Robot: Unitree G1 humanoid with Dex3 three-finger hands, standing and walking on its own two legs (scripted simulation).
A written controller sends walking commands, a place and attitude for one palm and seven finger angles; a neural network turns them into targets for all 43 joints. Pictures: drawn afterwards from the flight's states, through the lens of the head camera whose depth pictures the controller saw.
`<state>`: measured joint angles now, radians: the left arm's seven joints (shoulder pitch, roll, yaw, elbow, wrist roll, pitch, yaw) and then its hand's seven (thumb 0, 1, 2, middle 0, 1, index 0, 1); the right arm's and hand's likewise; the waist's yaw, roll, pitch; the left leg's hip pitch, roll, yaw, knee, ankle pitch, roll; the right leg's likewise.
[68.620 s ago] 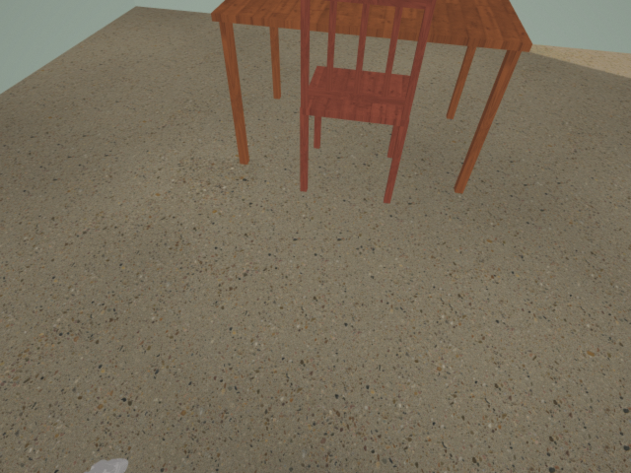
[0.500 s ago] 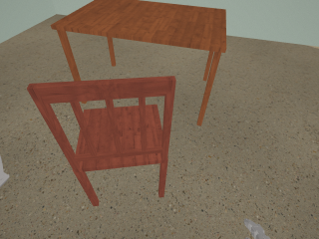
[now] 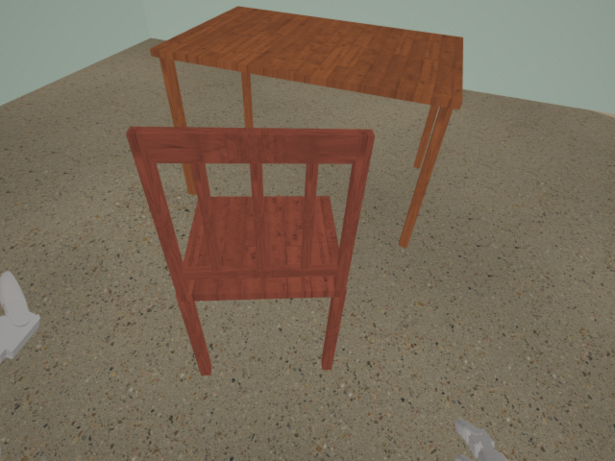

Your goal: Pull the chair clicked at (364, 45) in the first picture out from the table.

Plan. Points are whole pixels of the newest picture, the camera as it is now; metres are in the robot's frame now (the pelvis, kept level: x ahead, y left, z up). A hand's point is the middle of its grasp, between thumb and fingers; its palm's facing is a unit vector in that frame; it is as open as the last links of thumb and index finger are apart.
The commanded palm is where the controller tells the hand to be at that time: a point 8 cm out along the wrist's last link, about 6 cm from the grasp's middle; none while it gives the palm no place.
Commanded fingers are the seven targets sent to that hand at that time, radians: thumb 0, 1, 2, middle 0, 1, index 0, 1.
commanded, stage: stop stepping back and stand still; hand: left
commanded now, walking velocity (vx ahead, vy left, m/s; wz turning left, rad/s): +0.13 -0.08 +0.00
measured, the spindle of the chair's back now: (259, 220) +0.62 +0.14 -0.07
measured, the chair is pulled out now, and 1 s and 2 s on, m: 0.64 0.64 0.64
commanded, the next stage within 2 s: let the arm hang, fingers relaxed in 0.08 s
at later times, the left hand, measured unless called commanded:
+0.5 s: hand out of the picture +0.10 +0.15 -0.15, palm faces +0.08 -0.99 -0.10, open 7.0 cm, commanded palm none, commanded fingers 0.00 0.90 0.90 -0.20 -0.30 -0.20 -0.30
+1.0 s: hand out of the picture -0.02 +0.14 -0.15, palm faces +0.06 -0.98 -0.20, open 7.3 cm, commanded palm none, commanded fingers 0.00 0.90 0.90 -0.20 -0.30 -0.20 -0.30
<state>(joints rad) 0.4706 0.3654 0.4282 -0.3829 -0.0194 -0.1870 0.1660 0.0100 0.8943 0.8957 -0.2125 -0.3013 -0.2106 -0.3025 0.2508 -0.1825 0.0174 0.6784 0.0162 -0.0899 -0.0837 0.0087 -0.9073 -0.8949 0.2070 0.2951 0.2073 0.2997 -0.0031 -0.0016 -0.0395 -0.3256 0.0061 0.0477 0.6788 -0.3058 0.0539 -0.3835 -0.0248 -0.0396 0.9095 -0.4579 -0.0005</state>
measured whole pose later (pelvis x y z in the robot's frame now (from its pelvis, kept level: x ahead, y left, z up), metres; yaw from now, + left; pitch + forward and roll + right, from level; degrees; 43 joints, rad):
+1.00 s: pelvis -0.01 -0.03 +0.02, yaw +1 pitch -3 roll +0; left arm 0.32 0.13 -0.01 1.07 0.00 0.02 0.02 0.00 0.92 0.90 -0.20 -0.30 -0.20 -0.30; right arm 0.34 -0.13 0.01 1.06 -0.01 0.01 -0.03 0.00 -0.92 -0.90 0.20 0.29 0.20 0.30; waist 0.00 0.03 0.05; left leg -0.17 0.01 0.05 0.43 -0.21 0.01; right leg -0.15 -0.01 -0.14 0.44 -0.24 -0.05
